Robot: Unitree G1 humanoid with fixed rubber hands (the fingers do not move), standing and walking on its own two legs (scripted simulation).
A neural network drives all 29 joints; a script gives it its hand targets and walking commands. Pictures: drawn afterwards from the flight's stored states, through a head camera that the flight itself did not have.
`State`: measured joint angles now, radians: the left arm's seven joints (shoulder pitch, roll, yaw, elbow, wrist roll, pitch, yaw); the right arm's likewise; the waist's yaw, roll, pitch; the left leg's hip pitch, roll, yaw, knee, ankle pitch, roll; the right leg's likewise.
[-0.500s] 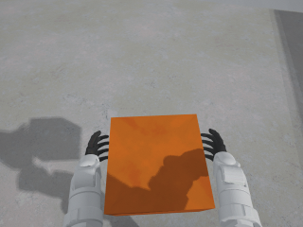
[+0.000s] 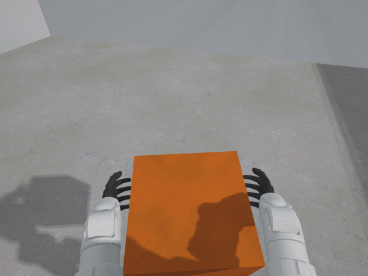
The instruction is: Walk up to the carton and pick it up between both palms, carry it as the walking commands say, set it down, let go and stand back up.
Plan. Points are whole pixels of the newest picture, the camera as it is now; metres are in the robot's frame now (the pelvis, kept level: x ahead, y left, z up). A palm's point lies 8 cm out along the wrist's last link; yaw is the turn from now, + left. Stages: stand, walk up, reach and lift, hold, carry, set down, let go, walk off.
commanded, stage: reach and lift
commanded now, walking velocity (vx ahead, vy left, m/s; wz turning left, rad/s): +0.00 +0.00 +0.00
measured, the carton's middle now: (188, 215) +0.30 +0.01 -0.03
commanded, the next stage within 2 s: hold in 0.96 s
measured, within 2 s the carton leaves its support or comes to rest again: neither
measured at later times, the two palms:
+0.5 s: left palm (115, 200) +0.28 +0.18 +0.05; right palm (271, 202) +0.28 -0.18 +0.05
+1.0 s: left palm (113, 203) +0.28 +0.18 +0.05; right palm (270, 205) +0.27 -0.17 +0.05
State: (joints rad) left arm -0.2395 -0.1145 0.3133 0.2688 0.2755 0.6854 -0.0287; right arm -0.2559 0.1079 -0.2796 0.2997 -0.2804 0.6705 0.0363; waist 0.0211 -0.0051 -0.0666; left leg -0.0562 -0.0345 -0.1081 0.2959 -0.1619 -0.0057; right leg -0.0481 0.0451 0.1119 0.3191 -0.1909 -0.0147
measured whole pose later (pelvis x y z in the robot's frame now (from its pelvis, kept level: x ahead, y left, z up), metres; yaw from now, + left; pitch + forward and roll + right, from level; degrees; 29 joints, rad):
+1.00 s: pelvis +0.00 +0.00 +0.00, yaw +0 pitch -5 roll +0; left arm -0.20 -0.14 0.28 0.18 0.31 0.72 -0.04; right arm -0.19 0.14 -0.27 0.18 -0.30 0.71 0.04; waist 0.00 -0.01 -0.04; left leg -0.01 -0.04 -0.10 0.24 -0.14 0.00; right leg 0.00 0.04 0.11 0.26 -0.16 -0.01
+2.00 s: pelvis -0.06 +0.02 -0.04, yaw +13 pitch +4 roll +0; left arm -0.15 -0.13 0.17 -0.33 0.15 0.99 0.12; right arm -0.16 0.13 -0.17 -0.32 -0.14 1.00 -0.09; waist -0.03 -0.04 -0.07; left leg -0.49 -0.05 0.03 0.71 -0.26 0.06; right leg -0.50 -0.09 -0.07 0.86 -0.46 0.05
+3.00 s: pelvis -0.36 -0.11 -0.03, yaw +47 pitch +4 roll +0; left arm -0.03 -0.13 0.13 -0.52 0.07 1.15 0.17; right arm -0.04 0.13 -0.10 -0.52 -0.11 1.17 -0.13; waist 0.03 0.00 -0.05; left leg -0.53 -0.01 -0.04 0.59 -0.14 0.00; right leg -0.52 -0.07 -0.09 0.98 -0.48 0.05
